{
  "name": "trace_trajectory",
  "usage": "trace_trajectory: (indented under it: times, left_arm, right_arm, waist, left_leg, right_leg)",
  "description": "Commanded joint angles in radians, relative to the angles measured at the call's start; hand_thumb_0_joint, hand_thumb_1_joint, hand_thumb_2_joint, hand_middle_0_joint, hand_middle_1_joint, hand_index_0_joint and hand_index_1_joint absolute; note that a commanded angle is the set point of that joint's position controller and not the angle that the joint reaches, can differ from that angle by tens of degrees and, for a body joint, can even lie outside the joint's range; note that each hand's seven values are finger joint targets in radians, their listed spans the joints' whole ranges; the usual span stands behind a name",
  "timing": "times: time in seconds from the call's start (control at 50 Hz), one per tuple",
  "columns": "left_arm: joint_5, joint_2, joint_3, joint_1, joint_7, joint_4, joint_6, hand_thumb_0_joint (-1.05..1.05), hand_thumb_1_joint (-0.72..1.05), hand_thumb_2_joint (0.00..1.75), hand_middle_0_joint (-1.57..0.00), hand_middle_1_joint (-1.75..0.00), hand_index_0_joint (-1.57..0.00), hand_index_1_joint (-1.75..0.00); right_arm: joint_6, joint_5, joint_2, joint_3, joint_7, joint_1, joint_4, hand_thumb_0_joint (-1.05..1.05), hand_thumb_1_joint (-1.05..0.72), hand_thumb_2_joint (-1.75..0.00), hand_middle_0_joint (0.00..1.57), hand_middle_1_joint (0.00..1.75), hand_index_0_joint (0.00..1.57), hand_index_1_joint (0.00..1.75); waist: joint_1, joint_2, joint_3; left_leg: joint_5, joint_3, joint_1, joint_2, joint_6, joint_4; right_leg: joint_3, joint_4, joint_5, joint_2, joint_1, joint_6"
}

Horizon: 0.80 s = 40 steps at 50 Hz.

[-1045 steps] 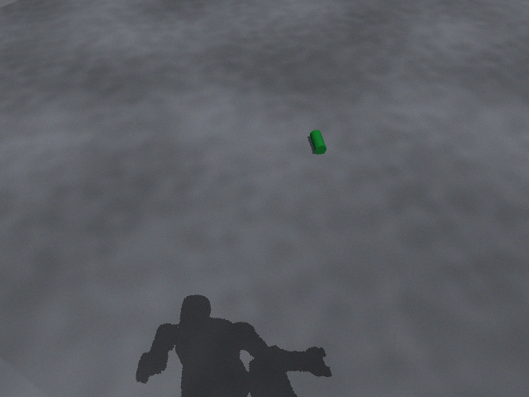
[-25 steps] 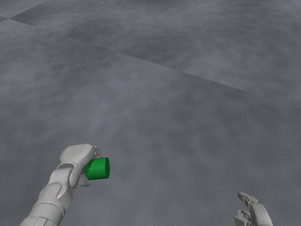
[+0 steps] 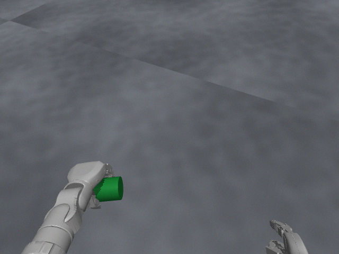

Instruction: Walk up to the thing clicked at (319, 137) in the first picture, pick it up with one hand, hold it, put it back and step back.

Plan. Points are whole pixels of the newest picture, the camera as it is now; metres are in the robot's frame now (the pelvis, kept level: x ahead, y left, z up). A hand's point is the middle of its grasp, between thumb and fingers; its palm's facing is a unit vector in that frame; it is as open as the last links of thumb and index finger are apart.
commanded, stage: crouch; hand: left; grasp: from above
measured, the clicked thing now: (96, 190) +0.29 +0.23 -0.07
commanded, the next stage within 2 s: lower in 1.94 s
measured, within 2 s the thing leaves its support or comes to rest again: neither
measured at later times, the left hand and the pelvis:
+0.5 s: hand (104, 205) +0.28 +0.23 -0.16, palm faces -0.48 +0.00 -0.88, open 9.0 cm; pelvis -0.02 +0.00 -0.05, yaw +1 degrees
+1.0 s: hand (122, 213) +0.33 +0.24 -0.40, palm faces -0.48 +0.00 -0.88, open 9.0 cm; pelvis -0.06 +0.01 -0.25, yaw +0 degrees
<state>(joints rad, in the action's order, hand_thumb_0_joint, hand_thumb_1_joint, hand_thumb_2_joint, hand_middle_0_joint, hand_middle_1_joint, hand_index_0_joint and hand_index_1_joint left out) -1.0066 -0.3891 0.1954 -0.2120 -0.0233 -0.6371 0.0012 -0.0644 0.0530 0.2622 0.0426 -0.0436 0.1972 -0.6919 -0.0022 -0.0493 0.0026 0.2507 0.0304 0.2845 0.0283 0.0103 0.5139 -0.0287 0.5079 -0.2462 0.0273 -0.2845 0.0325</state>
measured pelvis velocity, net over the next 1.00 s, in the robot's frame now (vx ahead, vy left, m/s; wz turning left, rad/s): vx -0.06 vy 0.01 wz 0.00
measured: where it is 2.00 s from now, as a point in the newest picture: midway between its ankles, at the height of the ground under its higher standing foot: outside the picture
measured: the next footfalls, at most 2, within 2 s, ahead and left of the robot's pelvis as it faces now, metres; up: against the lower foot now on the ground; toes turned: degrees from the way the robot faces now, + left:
none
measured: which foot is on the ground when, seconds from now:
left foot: down 0.00-1.00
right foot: down 0.00-1.00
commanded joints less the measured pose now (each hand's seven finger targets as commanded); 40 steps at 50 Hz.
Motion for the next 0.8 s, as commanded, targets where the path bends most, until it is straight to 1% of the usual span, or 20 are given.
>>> trace_trajectory:
  times: [0.0, 0.02, 0.08, 0.14, 0.18, 0.24, 0.36, 0.42, 0.44, 0.5, 0.52, 0.58, 0.62, 0.64, 0.66, 0.68, 0.7, 0.72, 0.76, 0.78]
  left_arm:
    - [0.001, -0.219, -0.113, -0.381, 0.052, 0.247, -0.011, 0.0, 0.73, 0.72, -1.15, -0.49, -1.14, -0.5]
    - [0.0, -0.22, -0.115, -0.371, 0.05, 0.24, -0.012, 0.0, 0.65, 0.66, -1.07, -0.46, -1.06, -0.47]
    - [-0.009, -0.221, -0.132, -0.296, 0.055, 0.181, -0.017, 0.0, 0.69, 0.67, -1.12, -0.4, -1.1, -0.43]
    - [-0.023, -0.211, -0.125, -0.311, 0.075, 0.165, -0.039, 0.0, 0.69, 0.71, -1.13, -0.42, -1.1, -0.45]
    - [-0.034, -0.205, -0.14, -0.308, 0.112, 0.129, -0.057, 0.0, 0.71, 0.7, -1.14, -0.4, -1.12, -0.43]
    - [-0.075, -0.188, -0.13, -0.336, 0.181, 0.046, -0.075, 0.0, 0.72, 0.68, -1.15, -0.38, -1.13, -0.41]
    - [-0.139, -0.163, -0.114, -0.47, 0.313, -0.104, -0.091, 0.0, 0.77, 0.71, -1.18, -0.43, -1.16, -0.45]
    - [-0.172, -0.145, -0.116, -0.478, 0.372, -0.192, -0.095, 0.0, 0.74, 0.65, -1.14, -0.43, -1.13, -0.44]
    - [-0.179, -0.158, -0.131, -0.478, 0.392, -0.22, -0.095, 0.0, 0.73, 0.66, -1.14, -0.43, -1.13, -0.45]
    - [-0.194, -0.145, -0.125, -0.562, 0.438, -0.256, -0.1, 0.0, 0.73, 0.67, -1.14, -0.44, -1.13, -0.46]
    - [-0.2, -0.183, -0.149, -0.585, 0.454, -0.25, -0.099, 0.0, 0.73, 0.69, -1.14, -0.44, -1.12, -0.46]
    - [-0.199, -0.176, -0.15, -0.645, 0.49, -0.288, -0.094, 0.0, 0.74, 0.67, -1.14, -0.43, -1.13, -0.45]
    - [-0.199, -0.21, -0.179, -0.645, 0.507, -0.333, -0.078, 0.0, 0.73, 0.65, -1.14, -0.4, -1.12, -0.42]
    - [-0.196, -0.227, -0.187, -0.695, 0.513, -0.294, -0.08, 0.0, 0.71, 0.66, -1.13, -0.4, -1.1, -0.42]
    - [-0.2, -0.25, -0.205, -0.676, 0.517, -0.313, -0.073, 0.0, 0.72, 0.68, -1.14, -0.4, -1.12, -0.43]
    - [-0.194, -0.229, -0.193, -0.643, 0.514, -0.345, -0.063, 0.0, 0.74, 0.67, -1.15, -0.39, -1.13, -0.42]
    - [-0.192, -0.242, -0.201, -0.655, 0.513, -0.358, -0.06, 0.0, 0.73, 0.66, -1.14, -0.39, -1.12, -0.42]
    - [-0.193, -0.262, -0.219, -0.65, 0.512, -0.356, -0.054, 0.0, 0.73, 0.67, -1.15, -0.38, -1.12, -0.41]
    - [-0.185, -0.273, -0.221, -0.665, 0.501, -0.373, -0.055, 0.0, 0.75, 0.7, -1.17, -0.4, -1.14, -0.43]
    - [-0.186, -0.298, -0.233, -0.696, 0.498, -0.357, -0.062, 0.0, 0.75, 0.72, -1.16, -0.42, -1.14, -0.45]
  right_arm:
    - [0.041, -0.007, 0.128, 0.042, -0.007, -0.071, 0.139, 0.0, -0.91, -0.91, 0.2, 0.3, 0.2, 0.3]
    - [0.041, -0.006, 0.129, 0.042, -0.008, -0.076, 0.14, 0.0, -0.87, -0.9, 0.2, 0.3, 0.2, 0.3]
    - [0.035, -0.005, 0.129, 0.042, -0.007, -0.071, 0.143, 0.0, -0.88, -0.9, 0.2, 0.3, 0.2, 0.3]
    - [0.028, -0.006, 0.126, 0.041, -0.007, -0.06, 0.139, 0.0, -0.88, -0.9, 0.2, 0.3, 0.2, 0.3]
    - [0.023, -0.014, 0.129, 0.046, -0.003, -0.047, 0.126, 0.0, -0.88, -0.9, 0.2, 0.3, 0.2, 0.3]
    - [0.016, -0.024, 0.13, 0.051, 0.003, -0.03, 0.111, 0.0, -0.88, -0.9, 0.2, 0.3, 0.2, 0.3]
    - [0.02, -0.052, 0.143, 0.076, 0.029, 0.041, 0.052, 0.0, -0.88, -0.9, 0.2, 0.3, 0.2, 0.3]
    - [0.027, -0.064, 0.151, 0.087, 0.039, 0.075, 0.052, 0.0, -0.88, -0.9, 0.2, 0.3, 0.2, 0.3]
    - [0.03, -0.067, 0.156, 0.089, 0.04, 0.078, 0.053, 0.0, -0.89, -0.9, 0.2, 0.3, 0.2, 0.3]
    - [0.047, -0.081, 0.161, 0.096, 0.04, 0.091, 0.041, 0.0, -0.89, -0.9, 0.2, 0.3, 0.2, 0.3]
    - [0.052, -0.082, 0.165, 0.1, 0.035, 0.103, 0.038, 0.0, -0.89, -0.9, 0.2, 0.3, 0.2, 0.3]
    - [0.07, -0.095, 0.169, 0.102, 0.023, 0.11, 0.021, 0.0, -0.88, -0.9, 0.2, 0.3, 0.2, 0.3]
    - [0.079, -0.102, 0.177, 0.099, 0.016, 0.117, 0.007, 0.0, -0.88, -0.89, 0.2, 0.3, 0.2, 0.3]
    - [0.085, -0.105, 0.179, 0.105, 0.013, 0.117, 0.01, 0.0, -0.88, -0.89, 0.2, 0.3, 0.2, 0.3]
    - [0.086, -0.109, 0.18, 0.102, 0.011, 0.117, 0.003, 0.0, -0.88, -0.89, 0.2, 0.3, 0.2, 0.3]
    - [0.088, -0.11, 0.179, 0.105, 0.01, 0.118, 0.003, 0.0, -0.88, -0.89, 0.2, 0.3, 0.2, 0.3]
    - [0.092, -0.115, 0.185, 0.103, 0.011, 0.117, -0.004, 0.0, -0.88, -0.89, 0.2, 0.3, 0.2, 0.3]
    - [0.094, -0.117, 0.183, 0.101, 0.01, 0.116, -0.007, 0.0, -0.88, -0.89, 0.2, 0.3, 0.2, 0.3]
    - [0.099, -0.122, 0.184, 0.099, 0.013, 0.119, -0.009, 0.0, -0.88, -0.89, 0.2, 0.3, 0.2, 0.3]
    - [0.104, -0.124, 0.187, 0.1, 0.015, 0.117, -0.008, 0.0, -0.88, -0.89, 0.2, 0.3, 0.2, 0.3]
  waist:
    - [-0.005, 0.019, 0.281]
    - [-0.002, 0.02, 0.279]
    - [0.002, 0.047, 0.234]
    - [-0.009, 0.061, 0.23]
    - [-0.013, 0.052, 0.224]
    - [-0.032, 0.062, 0.228]
    - [-0.068, 0.015, 0.326]
    - [-0.076, 0.011, 0.38]
    - [-0.065, 0.01, 0.391]
    - [-0.087, -0.028, 0.466]
    - [-0.08, -0.043, 0.51]
    - [-0.102, -0.059, 0.581]
    - [-0.101, -0.055, 0.614]
    - [-0.097, -0.067, 0.671]
    - [-0.09, -0.079, 0.688]
    - [-0.093, -0.068, 0.706]
    - [-0.105, -0.076, 0.688]
    - [-0.088, -0.088, 0.715]
    - [-0.102, -0.09, 0.729]
    - [-0.097, -0.096, 0.739]
  left_leg:
    - [-0.222, 0.002, -0.15, -0.044, -0.02, -0.049]
    - [-0.219, -0.002, -0.157, -0.04, -0.017, -0.054]
    - [-0.201, -0.001, -0.121, -0.044, -0.02, -0.058]
    - [-0.199, 0.001, -0.105, -0.05, -0.023, -0.043]
    - [-0.178, -0.001, -0.09, -0.047, -0.018, -0.029]
    - [-0.162, -0.002, -0.046, -0.049, -0.016, 0.021]
    - [-0.132, -0.01, 0.125, -0.04, -0.001, 0.243]
    - [-0.095, -0.012, 0.257, -0.038, -0.003, 0.363]
    - [-0.077, -0.013, 0.308, -0.039, -0.005, 0.398]
    - [-0.02, -0.023, 0.418, -0.037, -0.007, 0.51]
    - [-0.003, -0.023, 0.443, -0.037, -0.009, 0.541]
    - [0.048, -0.036, 0.549, -0.033, -0.014, 0.64]
    - [0.062, -0.045, 0.639, -0.028, -0.022, 0.711]
    - [0.086, -0.051, 0.653, -0.029, -0.021, 0.731]
    - [0.087, -0.054, 0.674, -0.026, -0.022, 0.756]
    - [0.093, -0.054, 0.685, -0.027, -0.023, 0.778]
    - [0.106, -0.065, 0.728, -0.023, -0.019, 0.795]
    - [0.106, -0.063, 0.75, -0.024, -0.02, 0.815]
    - [0.141, -0.073, 0.791, -0.023, -0.014, 0.853]
    - [0.184, -0.071, 0.832, -0.026, -0.013, 0.873]
  right_leg:
    - [0.03, -0.074, 0.191, -0.04, 0.05, -0.034]
    - [0.034, -0.072, 0.182, -0.044, 0.044, -0.036]
    - [0.034, -0.075, 0.165, -0.042, 0.042, -0.038]
    - [0.027, -0.068, 0.17, -0.037, 0.021, -0.033]
    - [0.03, -0.052, 0.144, -0.039, -0.005, -0.037]
    - [0.031, -0.011, 0.133, -0.034, -0.071, -0.036]
    - [0.036, 0.194, 0.11, -0.037, -0.3, -0.043]
    - [0.039, 0.313, 0.075, -0.034, -0.423, -0.048]
    - [0.042, 0.35, 0.058, -0.034, -0.458, -0.048]
    - [0.047, 0.472, 0.006, -0.036, -0.599, -0.052]
    - [0.048, 0.505, -0.011, -0.037, -0.632, -0.055]
    - [0.058, 0.616, -0.056, -0.04, -0.757, -0.063]
    - [0.061, 0.687, -0.072, -0.04, -0.831, -0.062]
    - [0.062, 0.72, -0.084, -0.041, -0.843, -0.066]
    - [0.064, 0.748, -0.09, -0.04, -0.875, -0.064]
    - [0.066, 0.768, -0.1, -0.038, -0.898, -0.066]
    - [0.069, 0.8, -0.113, -0.035, -0.946, -0.064]
    - [0.07, 0.826, -0.119, -0.037, -0.962, -0.066]
    - [0.079, 0.874, -0.155, -0.035, -1.029, -0.065]
    - [0.08, 0.895, -0.186, -0.033, -1.05, -0.066]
